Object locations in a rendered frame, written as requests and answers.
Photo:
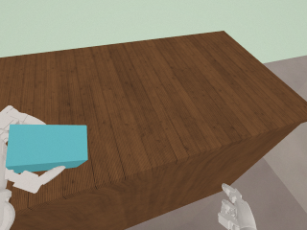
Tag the left robot hand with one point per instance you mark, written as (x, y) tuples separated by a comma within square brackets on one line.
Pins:
[(27, 181)]

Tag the sponge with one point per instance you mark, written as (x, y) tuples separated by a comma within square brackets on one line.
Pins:
[(37, 148)]

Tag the left robot forearm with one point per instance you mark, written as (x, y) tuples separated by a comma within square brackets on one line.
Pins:
[(7, 212)]

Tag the right robot hand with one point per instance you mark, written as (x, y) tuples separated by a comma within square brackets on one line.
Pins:
[(237, 216)]

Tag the table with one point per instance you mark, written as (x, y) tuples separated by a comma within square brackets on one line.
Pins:
[(168, 122)]

